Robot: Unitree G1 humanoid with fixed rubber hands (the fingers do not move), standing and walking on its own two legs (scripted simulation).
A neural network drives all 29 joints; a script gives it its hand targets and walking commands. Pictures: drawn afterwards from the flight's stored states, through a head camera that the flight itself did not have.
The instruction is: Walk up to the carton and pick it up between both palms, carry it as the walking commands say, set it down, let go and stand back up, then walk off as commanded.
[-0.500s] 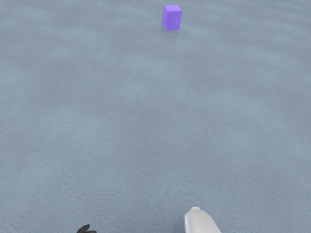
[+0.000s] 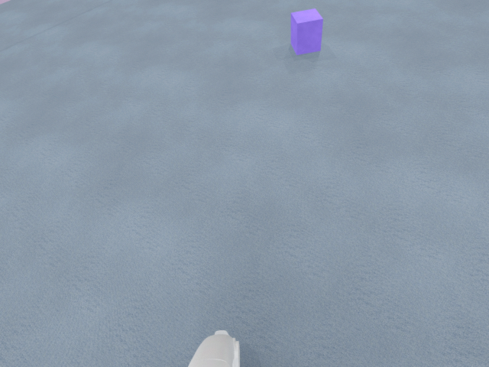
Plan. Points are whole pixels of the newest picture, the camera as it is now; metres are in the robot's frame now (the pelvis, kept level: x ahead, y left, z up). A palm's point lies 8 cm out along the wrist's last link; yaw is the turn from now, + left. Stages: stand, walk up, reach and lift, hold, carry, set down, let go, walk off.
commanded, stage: walk up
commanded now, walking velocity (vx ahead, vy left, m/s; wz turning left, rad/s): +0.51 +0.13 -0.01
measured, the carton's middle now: (305, 32) +2.57 -0.16 -0.66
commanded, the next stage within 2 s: none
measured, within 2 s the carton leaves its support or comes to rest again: neither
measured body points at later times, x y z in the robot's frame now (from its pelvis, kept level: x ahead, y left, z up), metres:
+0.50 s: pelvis +0.24 +0.06 +0.00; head +0.27 +0.10 +0.45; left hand +0.31 +0.31 -0.16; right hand +0.23 -0.20 -0.13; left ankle +0.25 +0.17 -0.75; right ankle +0.26 -0.11 -0.65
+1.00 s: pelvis +0.47 -0.04 +0.00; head +0.49 -0.08 +0.45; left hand +0.46 +0.22 -0.13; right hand +0.53 -0.29 -0.17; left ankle +0.48 +0.12 -0.66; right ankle +0.47 -0.14 -0.75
